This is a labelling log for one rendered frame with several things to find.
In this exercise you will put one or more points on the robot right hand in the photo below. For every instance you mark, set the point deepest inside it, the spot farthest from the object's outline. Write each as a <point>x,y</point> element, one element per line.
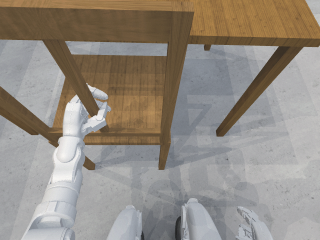
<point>258,230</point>

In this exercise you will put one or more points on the left robot forearm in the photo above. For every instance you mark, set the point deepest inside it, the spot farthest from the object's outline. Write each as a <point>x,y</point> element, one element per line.
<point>58,206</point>

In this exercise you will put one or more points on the robot thigh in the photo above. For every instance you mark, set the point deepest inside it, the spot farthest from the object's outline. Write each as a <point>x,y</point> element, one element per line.
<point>196,219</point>
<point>127,226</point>

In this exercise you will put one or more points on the table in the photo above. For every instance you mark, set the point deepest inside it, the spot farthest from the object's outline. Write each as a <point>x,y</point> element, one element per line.
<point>288,24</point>

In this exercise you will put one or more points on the left robot thigh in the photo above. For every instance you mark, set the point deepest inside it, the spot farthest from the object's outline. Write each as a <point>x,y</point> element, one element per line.
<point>127,226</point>

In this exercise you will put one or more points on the chair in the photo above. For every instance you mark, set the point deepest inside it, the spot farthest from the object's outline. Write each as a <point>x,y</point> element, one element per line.
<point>142,90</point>

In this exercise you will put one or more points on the right robot thigh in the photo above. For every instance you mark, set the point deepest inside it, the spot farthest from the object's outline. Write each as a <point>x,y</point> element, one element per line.
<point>196,219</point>

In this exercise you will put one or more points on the robot left hand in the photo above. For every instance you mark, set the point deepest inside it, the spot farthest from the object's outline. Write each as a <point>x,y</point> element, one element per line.
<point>76,114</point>

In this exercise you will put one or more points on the robot left upper arm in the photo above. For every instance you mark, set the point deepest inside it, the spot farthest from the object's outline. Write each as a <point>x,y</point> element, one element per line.
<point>55,233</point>

